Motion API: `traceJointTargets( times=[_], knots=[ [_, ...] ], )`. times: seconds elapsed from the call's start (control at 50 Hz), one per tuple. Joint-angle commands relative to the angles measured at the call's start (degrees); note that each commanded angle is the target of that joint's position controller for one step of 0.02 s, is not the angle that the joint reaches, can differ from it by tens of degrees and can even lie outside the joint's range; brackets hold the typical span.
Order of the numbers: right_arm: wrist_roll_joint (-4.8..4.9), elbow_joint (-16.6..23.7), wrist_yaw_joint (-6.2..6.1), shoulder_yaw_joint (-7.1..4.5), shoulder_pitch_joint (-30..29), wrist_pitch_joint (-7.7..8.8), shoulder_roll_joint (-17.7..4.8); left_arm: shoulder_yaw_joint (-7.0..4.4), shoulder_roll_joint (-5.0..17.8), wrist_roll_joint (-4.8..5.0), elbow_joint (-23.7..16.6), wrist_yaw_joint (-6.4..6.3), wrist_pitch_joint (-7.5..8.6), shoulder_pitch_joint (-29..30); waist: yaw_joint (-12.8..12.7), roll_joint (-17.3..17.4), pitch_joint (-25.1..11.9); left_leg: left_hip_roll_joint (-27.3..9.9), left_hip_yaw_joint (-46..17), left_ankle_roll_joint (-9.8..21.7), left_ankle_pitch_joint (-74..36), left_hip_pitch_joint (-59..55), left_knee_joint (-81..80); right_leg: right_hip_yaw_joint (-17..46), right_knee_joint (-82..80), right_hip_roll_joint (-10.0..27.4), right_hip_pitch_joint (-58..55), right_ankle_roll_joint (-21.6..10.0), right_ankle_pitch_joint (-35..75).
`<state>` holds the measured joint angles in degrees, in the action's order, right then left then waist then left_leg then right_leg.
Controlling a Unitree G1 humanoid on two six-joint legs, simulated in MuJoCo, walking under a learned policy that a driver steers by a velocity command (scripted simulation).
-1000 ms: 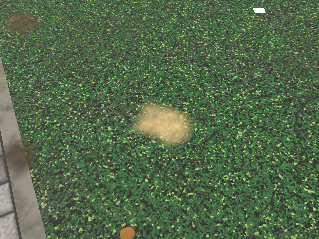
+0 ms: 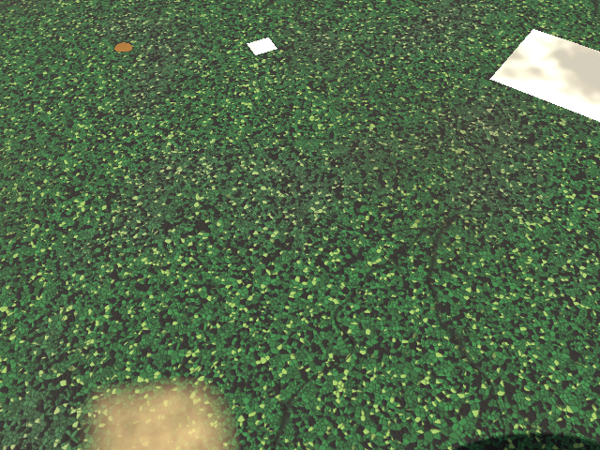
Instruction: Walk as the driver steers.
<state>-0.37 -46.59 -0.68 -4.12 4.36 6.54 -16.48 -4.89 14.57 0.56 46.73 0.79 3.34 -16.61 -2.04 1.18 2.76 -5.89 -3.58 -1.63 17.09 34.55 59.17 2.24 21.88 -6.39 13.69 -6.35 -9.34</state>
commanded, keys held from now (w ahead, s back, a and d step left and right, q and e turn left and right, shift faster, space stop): e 0.30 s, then q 0.70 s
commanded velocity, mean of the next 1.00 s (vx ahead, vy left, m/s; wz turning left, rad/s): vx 0.09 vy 0.00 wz -0.03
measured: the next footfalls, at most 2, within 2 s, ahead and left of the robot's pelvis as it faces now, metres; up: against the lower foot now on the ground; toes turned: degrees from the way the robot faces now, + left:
left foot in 0.24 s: +0.31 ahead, +0.12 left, +0.00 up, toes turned -13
right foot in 0.56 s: +0.20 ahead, -0.11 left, +0.00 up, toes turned -8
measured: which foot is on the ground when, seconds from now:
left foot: up 0.00-0.22, down 0.24-0.58, up 0.60-0.86, down 0.88-1.00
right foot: down 0.00-0.24, up 0.26-0.54, down 0.56-0.88, up 0.90-1.00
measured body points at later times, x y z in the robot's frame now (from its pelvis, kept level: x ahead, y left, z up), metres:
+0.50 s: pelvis +0.17 +0.04 -0.01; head +0.21 +0.03 +0.44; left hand +0.37 +0.27 -0.12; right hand +0.24 -0.24 -0.13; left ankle +0.27 +0.13 -0.74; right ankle +0.14 -0.10 -0.72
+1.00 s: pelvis +0.20 +0.06 -0.01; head +0.24 +0.09 +0.44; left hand +0.34 +0.35 -0.12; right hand +0.36 -0.22 -0.09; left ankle +0.21 +0.15 -0.74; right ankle +0.16 -0.09 -0.66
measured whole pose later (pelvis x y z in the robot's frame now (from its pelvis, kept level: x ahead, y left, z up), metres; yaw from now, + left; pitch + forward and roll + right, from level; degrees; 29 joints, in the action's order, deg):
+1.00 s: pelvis +0.20 +0.06 -0.01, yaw +3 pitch +3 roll -1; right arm -0.1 -38.6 0.8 -3.8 10.2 -0.4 -17.2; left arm -5.0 17.7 -0.4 41.2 -3.1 -1.0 -7.8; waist 0.6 -1.9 2.0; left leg 2.5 -0.6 3.5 14.8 20.0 32.1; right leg 1.6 65.2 1.3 29.1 3.8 -30.3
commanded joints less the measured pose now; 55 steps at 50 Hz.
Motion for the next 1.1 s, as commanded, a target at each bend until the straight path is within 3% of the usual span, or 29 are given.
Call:
traceJointTargets(
  times=[0.02, 0.12, 0.18, 0.22, 0.24, 0.26, 0.28, 0.3, 0.32, 0.36, 0.4, 0.44, 0.5, 0.54, 0.56, 0.58, 0.62, 0.66, 0.7, 0.76, 0.82, 0.86, 0.88, 0.9, 0.92, 0.94, 0.96, 1.0, 1.1],
  knots=[
    [-0.90, 3.6, -0.43, -0.76, -0.4, -0.53, -3.3, -2.57, 10.9, 0.16, -5.1, -1.61, 0.55, 3.0, 2.7, -2.8, -3.7, 2.2, 2.1, -2.0, -8.7, -2.2, -11.2, 9.7, -5.8, 12.3, 1.7, -8.6, 32.4],
    [0.27, 6.5, 0.66, -0.26, -6.8, -0.98, -3.1, -2.54, 10.1, 0.72, -4.6, -2.44, -1.85, -0.8, -0.7, -7.1, -6.0, 7.8, 2.0, -1.4, -21.5, -8.6, -27.0, 11.5, -0.7, 10.2, 0.9, -3.5, 23.9],
    [0.02, 6.9, 0.98, -1.14, -5.4, -0.64, -6.0, -2.33, 9.2, 0.51, -5.6, -3.12, -2.54, 0.4, 0.7, -8.3, -6.7, 7.8, -0.8, 0.0, -17.4, -9.5, -31.5, 18.1, 5.3, 11.7, -4.4, -2.6, 19.7],
    [-0.89, 5.9, 0.79, -1.70, 0.2, 0.31, -7.5, -1.80, 7.8, 0.46, -7.5, -3.29, -2.62, 3.3, 4.0, -7.8, -9.1, 5.5, -0.6, 2.6, -25.0, -18.1, -37.6, 18.5, 14.2, 8.3, -4.0, 0.0, 17.5],
    [-2.24, 5.8, 0.28, -2.24, 5.2, 0.38, -10.7, -0.73, 4.8, -0.48, -9.4, -3.20, -2.35, 3.5, 5.2, -1.4, -15.9, -4.8, -8.5, 6.5, -43.3, -32.0, -34.3, 14.3, 27.8, 4.2, 2.9, 2.8, 4.9],
    [-3.18, 6.3, 0.13, -1.91, 6.6, -0.55, -11.4, -0.17, 2.2, -0.45, -8.3, -2.94, -2.12, -9.8, -0.2, 13.2, -23.3, -19.9, -25.4, 17.7, -63.2, -47.9, -31.3, 10.1, 43.3, -3.7, 16.3, 6.1, -36.2],
    [-0.64, 6.1, 0.33, -2.16, 6.3, -1.72, -10.2, -0.98, 9.0, 0.61, -7.5, -2.42, -2.42, -13.7, -0.7, 14.1, -26.4, -23.5, -34.1, 21.0, -44.5, -47.4, -33.8, 9.2, 51.6, 1.7, 21.4, 7.7, -32.7],
    [-0.25, 7.9, -0.04, -1.10, 3.6, -2.52, -5.9, -2.16, 12.7, 1.19, -7.4, -2.65, -3.52, -6.9, 1.8, 7.6, -19.6, -18.3, -26.3, 18.4, -32.3, -42.1, -35.7, 7.3, 55.0, 4.1, 24.3, 9.5, -27.3],
    [-0.77, 7.9, -0.17, -0.31, 1.9, -3.42, -4.3, -2.22, 12.7, 0.87, -8.1, -3.14, -4.75, -1.8, 2.7, 4.0, -14.9, -13.9, -20.2, 16.0, -24.2, -35.3, -37.4, 5.3, 54.3, 5.0, 24.5, 10.3, -23.3],
    [-1.32, 7.4, 0.02, 0.37, -0.8, -4.54, -4.3, -1.54, 9.3, 0.17, -8.8, -3.43, -6.35, 0.1, 1.0, 4.2, -8.6, -8.8, -14.1, 14.7, -16.8, -21.8, -41.4, 4.8, 49.9, 6.1, 18.5, 10.4, -20.4],
    [-1.48, 6.5, 0.58, 0.70, -2.4, -4.45, -3.4, 0.08, 4.3, -0.44, -8.1, -3.18, -6.03, -2.1, -0.8, 6.0, -7.9, -4.1, -7.5, 13.5, -16.9, -15.9, -43.1, 1.8, 36.9, 6.6, 10.2, 9.9, -19.2],
    [-0.67, 5.8, 1.13, 0.42, -1.8, -4.44, -4.0, 1.06, 2.5, -1.33, -7.9, -3.02, -5.08, -0.4, 0.4, 8.0, -9.1, -3.1, -6.6, 13.9, -19.9, -16.7, -42.5, 0.0, 24.2, 6.8, 5.0, 9.7, -17.6],
    [0.54, 5.5, 1.20, -0.57, 0.2, -5.18, -7.6, 0.29, 5.5, -0.79, -7.1, -2.77, -4.71, 0.0, 0.4, 7.7, -10.0, -4.3, -10.2, 13.9, -12.4, -18.2, -41.0, -1.3, 11.0, 5.1, -0.8, 8.5, -6.3],
    [1.36, 5.4, 0.97, -0.37, 1.6, -5.56, -7.4, -0.20, 7.4, -1.20, -7.5, -2.76, -4.76, 0.8, 0.0, 6.4, -8.2, -3.0, -11.6, 10.4, -2.4, -12.8, -40.9, -0.3, 4.3, 6.2, -6.8, 5.4, -2.0],
    [1.05, 5.7, 1.11, 0.05, 1.9, -5.34, -6.1, -0.65, 9.8, -2.00, -8.4, -3.11, -4.76, 0.5, 0.0, 2.9, -8.2, -1.3, -10.5, 7.4, 2.3, -8.2, -38.0, 4.6, 3.4, 12.1, -10.3, 2.8, -1.2],
    [0.92, 6.9, 1.29, 0.26, 2.1, -5.00, -4.3, -1.72, 13.3, -2.31, -8.0, -3.32, -5.10, 1.5, 2.1, -7.6, -6.4, 4.8, -2.6, 4.3, 7.0, -4.9, -32.9, 9.1, 1.5, 17.2, -6.4, -0.7, -5.8],
    [0.96, 6.9, 1.20, -0.49, 1.8, -4.91, -5.7, -1.46, 10.8, -2.53, -9.3, -3.44, -4.59, 5.2, 1.4, -14.4, -4.1, 7.9, 4.0, 1.8, 6.7, -5.9, -18.2, 14.0, -3.7, 23.0, -1.1, -4.5, -4.0],
    [1.01, 6.3, 0.90, -1.55, 3.8, -5.98, -6.8, -1.40, 10.1, -1.98, -10.0, -3.95, -3.32, 6.7, 1.1, -12.7, -3.8, 6.5, 2.8, 0.7, 12.7, -1.3, -5.3, 13.7, -2.1, 25.6, -3.6, -6.2, 13.1],
    [1.30, 6.4, 0.83, -1.38, 5.5, -7.08, -4.9, -1.33, 9.5, -0.94, -9.7, -4.09, -2.73, 7.5, 2.0, -9.5, -4.4, 4.8, 2.0, -0.5, 12.9, 1.3, -1.3, 10.0, 0.4, 25.5, -6.7, -6.0, 24.6],
    [1.70, 8.2, 1.63, -0.44, 3.8, -7.69, -2.8, -1.93, 10.3, -0.56, -9.5, -3.95, -3.67, 8.7, 0.9, -10.5, -5.8, 4.4, 5.7, -1.1, 7.7, -4.0, -9.4, 3.6, 2.1, 22.8, -6.5, -4.3, 26.0],
    [1.87, 9.6, 2.85, -0.98, 4.4, -8.08, -4.4, -2.43, 11.6, 0.23, -8.8, -3.87, -4.36, 7.9, 1.0, -11.3, -7.2, 6.1, 8.7, 0.1, 2.3, -10.5, -19.8, 1.7, 5.0, 23.2, -6.9, -3.2, 23.0],
    [1.27, 8.6, 2.48, -1.91, 8.5, -8.23, -5.7, -2.17, 10.5, 0.97, -7.7, -3.60, -3.99, 6.4, 3.0, -8.4, -7.9, 8.4, 8.8, 2.8, -8.9, -20.6, -31.5, -2.0, 11.8, 21.2, -2.3, 1.1, 15.0],
    [1.12, 9.2, 1.65, -3.41, 10.1, -8.10, -10.7, -1.69, 8.2, -0.44, -7.4, -3.24, -3.60, 3.6, 2.3, 2.6, -9.2, 1.2, -3.0, 6.2, -27.8, -30.2, -34.6, -7.3, 24.2, 16.7, 7.0, 6.4, 1.0],
    [-0.32, 11.0, 1.36, -4.62, 10.8, -7.76, -18.1, -0.19, 4.6, -2.98, -11.3, -3.21, -3.07, 6.9, 2.5, 18.3, -9.6, -15.4, -27.1, 19.1, -48.7, -35.7, -36.3, -7.2, 39.9, 7.0, 24.3, 11.5, -30.7],
    [-1.64, 10.9, 1.91, -3.62, 14.2, -6.62, -14.8, -0.84, 7.5, -1.73, -11.8, -3.38, -2.74, 11.8, 7.2, 10.4, -14.8, -17.2, -29.3, 24.4, -44.6, -35.9, -37.7, 2.0, 48.8, 6.7, 25.4, 11.0, -33.0],
    [-1.41, 11.0, 1.89, -3.08, 11.6, -5.74, -13.4, -1.20, 8.6, -0.41, -11.8, -3.47, -2.92, 12.4, 5.6, 7.2, -11.6, -14.3, -23.9, 22.1, -40.0, -34.2, -37.4, 2.9, 51.1, 7.6, 27.1, 10.2, -28.6],
    [-0.19, 11.2, 1.38, -2.91, 8.5, -5.53, -12.2, -1.44, 8.9, -0.56, -10.7, -3.92, -3.19, 11.5, 4.1, 4.2, -9.6, -10.8, -19.8, 18.6, -34.5, -32.2, -37.1, 2.9, 49.5, 8.6, 27.6, 9.8, -23.6],
    [1.07, 12.1, 0.30, -2.08, 4.6, -6.32, -10.4, -1.92, 9.6, -1.12, -10.0, -4.54, -3.63, 10.4, 2.1, 3.9, -8.2, -7.1, -16.0, 15.4, -30.7, -27.0, -38.0, 3.2, 45.8, 8.9, 23.9, 10.1, -16.9],
    [0.96, 13.1, -1.08, -2.32, 5.1, -7.43, -10.6, -0.91, 6.5, -0.82, -9.8, -3.86, -3.12, 9.8, 2.2, 5.2, -9.1, -4.1, -15.5, 14.9, -22.8, -26.4, -38.8, 2.7, 33.3, 6.3, 20.1, 11.4, -10.6]
  ],
)
Keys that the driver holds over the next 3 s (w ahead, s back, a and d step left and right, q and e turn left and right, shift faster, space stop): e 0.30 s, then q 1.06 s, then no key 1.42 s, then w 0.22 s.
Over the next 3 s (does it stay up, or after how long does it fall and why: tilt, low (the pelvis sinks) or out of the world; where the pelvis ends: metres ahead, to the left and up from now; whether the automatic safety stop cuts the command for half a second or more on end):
stays up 0.24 0.05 -0.01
